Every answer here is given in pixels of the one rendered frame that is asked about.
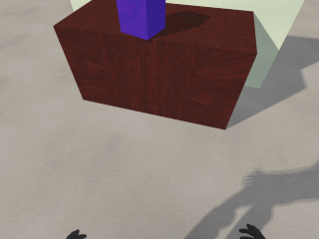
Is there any left robot hand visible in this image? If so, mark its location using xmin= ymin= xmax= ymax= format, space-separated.
xmin=66 ymin=229 xmax=87 ymax=239

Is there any right robot hand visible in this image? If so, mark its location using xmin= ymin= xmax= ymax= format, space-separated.
xmin=239 ymin=223 xmax=266 ymax=239

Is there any pedestal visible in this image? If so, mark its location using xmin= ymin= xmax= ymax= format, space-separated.
xmin=53 ymin=0 xmax=257 ymax=130

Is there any carton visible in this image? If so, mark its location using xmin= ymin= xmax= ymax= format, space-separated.
xmin=116 ymin=0 xmax=165 ymax=40

